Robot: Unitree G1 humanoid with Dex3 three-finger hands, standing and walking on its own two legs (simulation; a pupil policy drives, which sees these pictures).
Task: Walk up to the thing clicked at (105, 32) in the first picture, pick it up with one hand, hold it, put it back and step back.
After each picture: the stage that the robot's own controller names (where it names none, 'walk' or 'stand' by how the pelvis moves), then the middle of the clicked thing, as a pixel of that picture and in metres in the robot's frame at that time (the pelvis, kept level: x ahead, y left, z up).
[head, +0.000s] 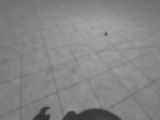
stand; (106, 33) +2.18 -0.37 -0.72
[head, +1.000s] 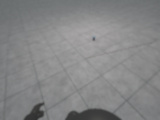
walk; (93, 38) +2.07 +0.08 -0.70
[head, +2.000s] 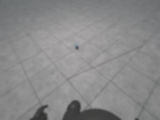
walk; (76, 46) +1.43 +0.42 -0.72
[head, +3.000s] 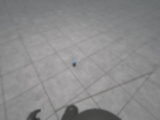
walk; (74, 63) +0.96 +0.32 -0.71
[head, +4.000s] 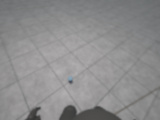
walk; (70, 79) +0.57 +0.24 -0.70
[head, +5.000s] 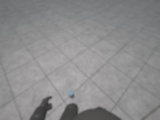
walk; (71, 94) +0.36 +0.21 -0.70
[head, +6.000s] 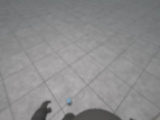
stand; (69, 101) +0.30 +0.23 -0.72
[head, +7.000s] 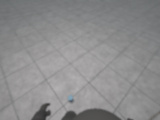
stand; (70, 98) +0.31 +0.21 -0.72
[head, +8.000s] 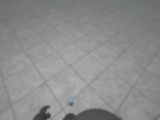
stand; (70, 101) +0.30 +0.21 -0.72
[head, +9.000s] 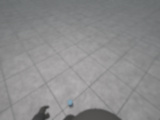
stand; (70, 103) +0.29 +0.21 -0.73
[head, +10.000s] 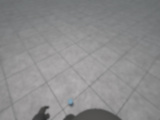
stand; (70, 102) +0.29 +0.21 -0.73
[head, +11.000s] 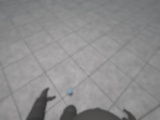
go down; (69, 91) +0.32 +0.20 -0.70
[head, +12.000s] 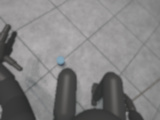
go down; (60, 61) +0.40 +0.22 -0.29
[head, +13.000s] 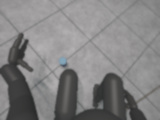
close in; (63, 62) +0.41 +0.21 -0.30
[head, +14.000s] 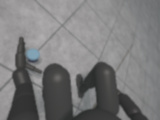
close in; (33, 56) +0.40 +0.25 -0.22
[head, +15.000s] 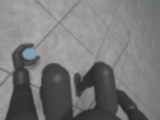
close; (29, 55) +0.39 +0.26 -0.23
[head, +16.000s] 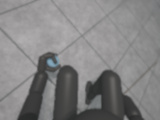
lift; (52, 61) +0.33 +0.24 -0.14
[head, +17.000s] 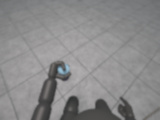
lift; (64, 72) +0.32 +0.18 +0.01
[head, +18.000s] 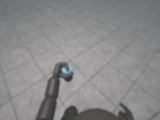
hold; (67, 73) +0.33 +0.16 +0.00
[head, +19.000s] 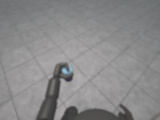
hold; (67, 74) +0.32 +0.17 -0.01
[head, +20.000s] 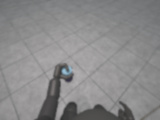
crouch; (67, 74) +0.33 +0.16 -0.04
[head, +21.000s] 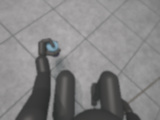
lower; (53, 49) +0.46 +0.22 -0.10
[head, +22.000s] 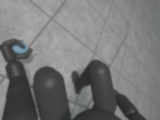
lower; (21, 50) +0.43 +0.26 -0.23
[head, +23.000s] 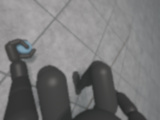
lower; (24, 50) +0.42 +0.26 -0.23
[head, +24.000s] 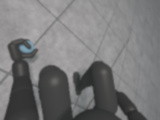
lower; (27, 49) +0.42 +0.26 -0.23
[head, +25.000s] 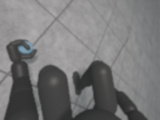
lower; (26, 50) +0.42 +0.26 -0.23
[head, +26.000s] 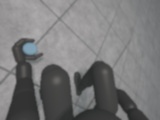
open; (29, 50) +0.41 +0.25 -0.23
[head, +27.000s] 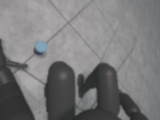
stand; (40, 48) +0.42 +0.24 -0.23
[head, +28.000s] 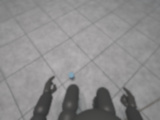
walk; (71, 75) +0.40 +0.18 -0.53
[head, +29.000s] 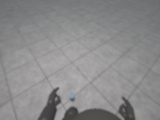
stand; (72, 96) +0.35 +0.18 -0.67
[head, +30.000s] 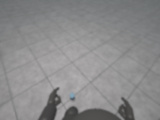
stand; (72, 96) +0.36 +0.18 -0.67
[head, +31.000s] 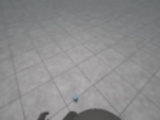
stand; (75, 97) +0.38 +0.17 -0.72
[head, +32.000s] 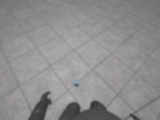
walk; (76, 82) +0.42 +0.13 -0.70
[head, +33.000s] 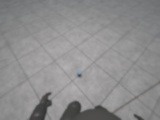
walk; (79, 73) +0.61 +0.15 -0.70
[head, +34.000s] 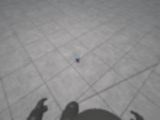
walk; (77, 58) +0.93 +0.23 -0.70
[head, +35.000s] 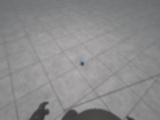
stand; (82, 62) +0.99 +0.15 -0.72
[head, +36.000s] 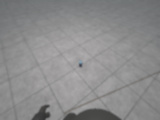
stand; (80, 63) +0.98 +0.18 -0.73
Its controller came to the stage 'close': yes
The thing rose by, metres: 0.71
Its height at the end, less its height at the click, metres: +0.00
